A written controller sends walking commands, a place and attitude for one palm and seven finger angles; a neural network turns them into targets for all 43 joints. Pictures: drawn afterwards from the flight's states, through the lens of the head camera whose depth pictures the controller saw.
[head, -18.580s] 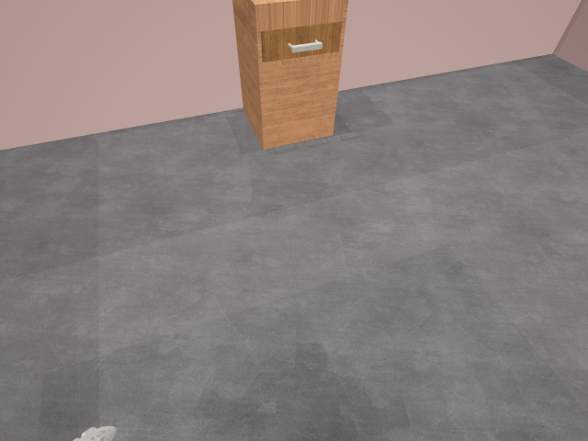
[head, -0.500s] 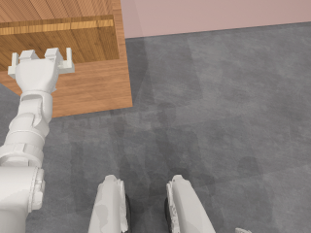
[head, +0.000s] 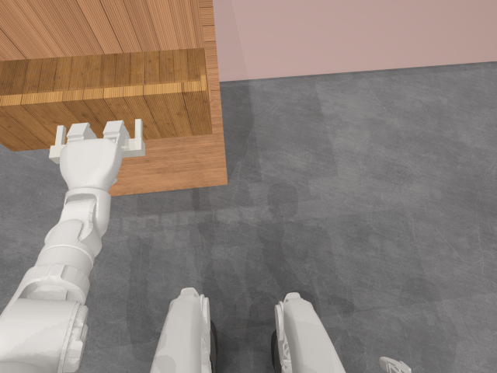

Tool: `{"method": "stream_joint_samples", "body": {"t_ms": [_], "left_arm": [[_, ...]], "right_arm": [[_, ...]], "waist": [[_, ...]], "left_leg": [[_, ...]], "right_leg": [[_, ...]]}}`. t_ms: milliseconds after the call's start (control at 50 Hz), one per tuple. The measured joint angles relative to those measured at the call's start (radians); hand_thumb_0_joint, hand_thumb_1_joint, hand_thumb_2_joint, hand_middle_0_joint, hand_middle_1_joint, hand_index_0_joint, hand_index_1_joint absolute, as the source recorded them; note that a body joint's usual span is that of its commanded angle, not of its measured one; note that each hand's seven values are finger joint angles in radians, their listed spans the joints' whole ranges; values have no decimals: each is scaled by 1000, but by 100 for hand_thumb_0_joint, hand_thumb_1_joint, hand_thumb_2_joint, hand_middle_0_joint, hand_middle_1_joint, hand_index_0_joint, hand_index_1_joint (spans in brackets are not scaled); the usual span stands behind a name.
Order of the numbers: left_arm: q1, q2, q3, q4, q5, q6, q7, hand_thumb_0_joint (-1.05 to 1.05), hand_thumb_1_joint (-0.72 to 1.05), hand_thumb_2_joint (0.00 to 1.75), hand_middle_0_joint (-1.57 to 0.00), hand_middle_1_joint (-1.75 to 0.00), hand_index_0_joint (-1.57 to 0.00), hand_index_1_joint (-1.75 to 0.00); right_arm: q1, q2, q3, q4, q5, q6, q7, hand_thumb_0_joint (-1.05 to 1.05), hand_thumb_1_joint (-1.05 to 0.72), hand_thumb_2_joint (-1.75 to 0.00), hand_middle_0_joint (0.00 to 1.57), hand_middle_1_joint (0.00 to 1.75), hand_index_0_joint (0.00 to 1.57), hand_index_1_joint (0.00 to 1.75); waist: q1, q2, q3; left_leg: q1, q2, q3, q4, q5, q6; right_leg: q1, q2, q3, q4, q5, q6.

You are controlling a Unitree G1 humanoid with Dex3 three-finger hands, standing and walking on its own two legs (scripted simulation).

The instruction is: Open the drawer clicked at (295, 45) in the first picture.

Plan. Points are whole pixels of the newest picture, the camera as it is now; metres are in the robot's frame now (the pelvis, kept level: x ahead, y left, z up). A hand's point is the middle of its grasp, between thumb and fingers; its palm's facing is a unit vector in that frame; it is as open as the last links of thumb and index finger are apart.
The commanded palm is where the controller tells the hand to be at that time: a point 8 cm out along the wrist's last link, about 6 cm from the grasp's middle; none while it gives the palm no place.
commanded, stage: pull the drawer open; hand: left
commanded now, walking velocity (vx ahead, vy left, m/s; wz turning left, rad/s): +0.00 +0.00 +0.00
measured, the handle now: (99, 139) +0.50 +0.26 -0.04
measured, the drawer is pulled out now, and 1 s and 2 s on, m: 0.09 0.17 0.26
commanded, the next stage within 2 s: none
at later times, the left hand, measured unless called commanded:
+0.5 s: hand (106, 198) +0.40 +0.24 -0.06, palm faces -0.04 -0.04 -1.00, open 5.8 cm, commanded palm +0.37 +0.23 -0.02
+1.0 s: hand (105, 222) +0.35 +0.24 -0.06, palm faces -0.04 -0.04 -1.00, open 5.8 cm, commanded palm +0.32 +0.23 -0.02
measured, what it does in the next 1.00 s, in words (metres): stands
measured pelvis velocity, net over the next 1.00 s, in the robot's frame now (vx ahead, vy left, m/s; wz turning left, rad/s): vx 0.01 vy -0.01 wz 0.02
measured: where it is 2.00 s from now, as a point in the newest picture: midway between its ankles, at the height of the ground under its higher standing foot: outside the picture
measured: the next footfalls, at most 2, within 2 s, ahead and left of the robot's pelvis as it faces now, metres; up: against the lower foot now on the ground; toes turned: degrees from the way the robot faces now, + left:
none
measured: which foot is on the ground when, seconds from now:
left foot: down 0.00-1.00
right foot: down 0.00-1.00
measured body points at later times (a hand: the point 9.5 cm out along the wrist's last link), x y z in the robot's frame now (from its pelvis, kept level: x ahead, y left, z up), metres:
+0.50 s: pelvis +0.00 +0.00 +0.01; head +0.15 +0.00 +0.43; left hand +0.39 +0.24 -0.01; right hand +0.10 -0.26 -0.14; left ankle +0.05 +0.11 -0.58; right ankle +0.02 -0.12 -0.58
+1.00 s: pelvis +0.01 -0.01 +0.01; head +0.15 -0.01 +0.44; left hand +0.35 +0.24 -0.01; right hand +0.13 -0.25 -0.13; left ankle +0.05 +0.11 -0.58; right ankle +0.02 -0.12 -0.58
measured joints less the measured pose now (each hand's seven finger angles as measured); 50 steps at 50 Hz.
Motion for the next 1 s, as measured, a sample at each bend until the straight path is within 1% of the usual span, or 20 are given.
{"method": "stream_joint_samples", "body": {"t_ms": [360, 680, 1000], "left_arm": [[103, -56, -25, -36, 3, 7, 53, 1, 71, 79, -33, -135, -37, -135], [212, -89, -26, -121, 10, 5, 68, 1, 71, 79, -32, -135, -38, -135], [319, -121, -53, -205, 18, 23, 89, 1, 70, 79, -32, -135, -38, -135]], "right_arm": [[-19, 6, -10, 15, 0, 4, -5, 1, -91, -90, 20, 30, 20, 30], [-47, 8, -13, 0, 1, 9, -15, 1, -91, -90, 20, 30, 20, 30], [-68, 14, -14, -10, 0, 14, -19, 1, -91, -90, 20, 30, 20, 30]], "waist": [[28, -2, -7], [45, -8, -11], [61, -13, -14]], "left_leg": [[48, -6, 3, -29, 10, -5], [81, -7, 8, -38, 4, -8], [112, -12, 7, -54, 4, -9]], "right_leg": [[43, -5, 3, -18, 3, -5], [71, -6, 8, -22, -4, -7], [103, -9, 7, -36, -5, -9]]}}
